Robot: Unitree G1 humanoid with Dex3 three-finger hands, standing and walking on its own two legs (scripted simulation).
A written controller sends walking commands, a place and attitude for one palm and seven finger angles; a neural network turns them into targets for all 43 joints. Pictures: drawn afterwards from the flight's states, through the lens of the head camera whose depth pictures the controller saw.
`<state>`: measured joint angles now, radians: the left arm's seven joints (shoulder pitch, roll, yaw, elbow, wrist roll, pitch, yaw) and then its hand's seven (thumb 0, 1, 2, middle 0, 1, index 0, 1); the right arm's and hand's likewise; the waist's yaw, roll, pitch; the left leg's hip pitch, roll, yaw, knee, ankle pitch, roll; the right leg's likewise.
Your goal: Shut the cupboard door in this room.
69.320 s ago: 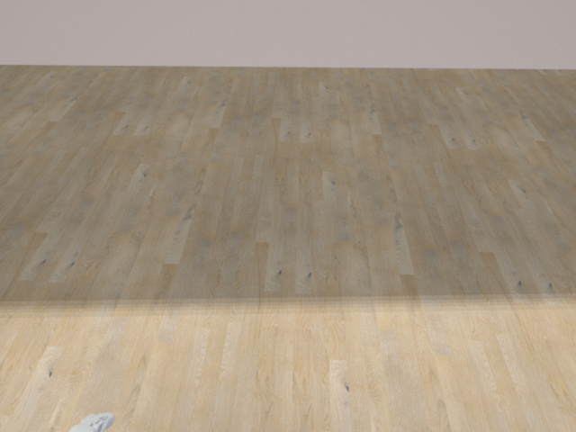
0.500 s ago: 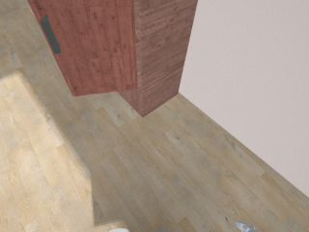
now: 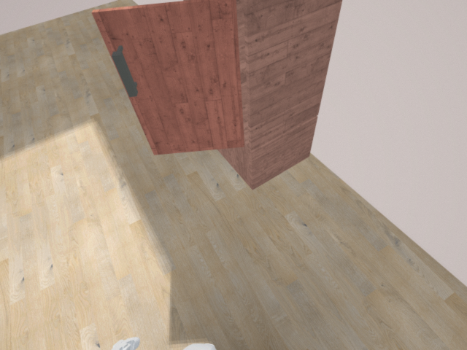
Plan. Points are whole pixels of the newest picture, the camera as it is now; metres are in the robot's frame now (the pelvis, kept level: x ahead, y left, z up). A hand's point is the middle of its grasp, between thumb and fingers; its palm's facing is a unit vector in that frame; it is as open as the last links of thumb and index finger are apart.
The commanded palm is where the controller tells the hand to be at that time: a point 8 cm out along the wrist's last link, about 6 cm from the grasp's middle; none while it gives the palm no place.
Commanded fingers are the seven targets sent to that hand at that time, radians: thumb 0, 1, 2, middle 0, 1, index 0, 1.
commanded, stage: take the last steps up to it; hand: left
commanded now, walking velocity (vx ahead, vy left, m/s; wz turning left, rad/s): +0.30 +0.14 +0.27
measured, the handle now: (126, 71) +0.88 +0.38 -0.01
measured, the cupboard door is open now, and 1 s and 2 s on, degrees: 60 60 60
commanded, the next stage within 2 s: come to a stop and stand still in 1.20 s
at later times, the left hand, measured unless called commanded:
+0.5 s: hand out of the picture -0.07 +0.22 -0.17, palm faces +0.26 -0.95 -0.19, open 7.4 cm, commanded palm none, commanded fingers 0.00 0.90 0.90 -0.20 -0.30 -0.20 -0.30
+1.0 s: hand (139, 239) +0.38 +0.27 -0.16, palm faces +0.10 -0.97 -0.23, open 7.4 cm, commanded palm none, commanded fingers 0.00 0.90 0.90 -0.20 -0.30 -0.20 -0.30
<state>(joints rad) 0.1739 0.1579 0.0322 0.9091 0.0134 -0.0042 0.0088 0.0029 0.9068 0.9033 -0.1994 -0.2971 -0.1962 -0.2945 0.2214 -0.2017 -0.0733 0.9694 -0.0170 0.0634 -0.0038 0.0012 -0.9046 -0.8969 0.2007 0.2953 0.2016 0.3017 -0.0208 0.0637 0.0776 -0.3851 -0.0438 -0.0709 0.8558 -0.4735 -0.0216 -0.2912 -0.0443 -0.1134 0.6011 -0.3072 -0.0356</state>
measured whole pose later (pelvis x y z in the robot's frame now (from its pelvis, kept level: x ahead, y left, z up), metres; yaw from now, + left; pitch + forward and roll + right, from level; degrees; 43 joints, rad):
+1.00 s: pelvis +0.27 +0.07 -0.01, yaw +5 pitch -2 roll +1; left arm 0.11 0.18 0.06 0.94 0.01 -0.07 -0.01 0.00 0.91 0.90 -0.20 -0.30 -0.19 -0.29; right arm 0.40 -0.14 -0.06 1.14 -0.01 -0.01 -0.01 0.00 -0.91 -0.90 0.20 0.29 0.20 0.30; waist -0.03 0.02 0.11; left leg -0.27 0.03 0.03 1.20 -0.42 0.02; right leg -0.40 -0.02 -0.17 0.65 -0.23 -0.11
